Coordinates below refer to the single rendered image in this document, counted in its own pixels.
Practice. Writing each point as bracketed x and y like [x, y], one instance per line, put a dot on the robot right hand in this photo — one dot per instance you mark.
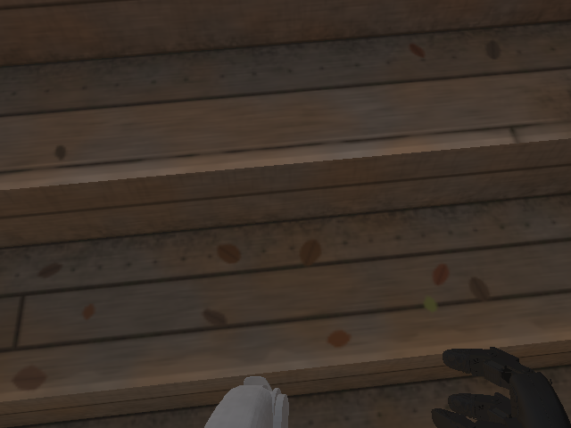
[533, 402]

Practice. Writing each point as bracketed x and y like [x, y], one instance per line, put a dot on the robot left thigh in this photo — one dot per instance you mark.
[251, 406]

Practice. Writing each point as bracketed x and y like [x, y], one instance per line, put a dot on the robot left shin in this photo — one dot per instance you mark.
[256, 380]

